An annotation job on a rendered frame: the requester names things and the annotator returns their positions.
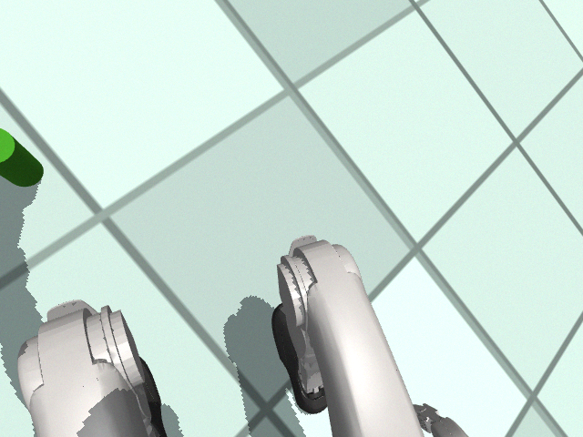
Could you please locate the left robot foot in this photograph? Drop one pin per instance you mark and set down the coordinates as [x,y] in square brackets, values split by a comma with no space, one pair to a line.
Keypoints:
[154,401]

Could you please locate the can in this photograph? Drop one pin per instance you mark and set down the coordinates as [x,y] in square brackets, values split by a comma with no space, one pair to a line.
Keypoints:
[17,165]

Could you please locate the right robot hand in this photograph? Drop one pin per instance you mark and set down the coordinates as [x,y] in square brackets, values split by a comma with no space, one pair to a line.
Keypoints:
[431,421]

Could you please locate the right robot foot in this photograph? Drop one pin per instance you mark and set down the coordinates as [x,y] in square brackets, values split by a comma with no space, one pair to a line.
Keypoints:
[308,402]

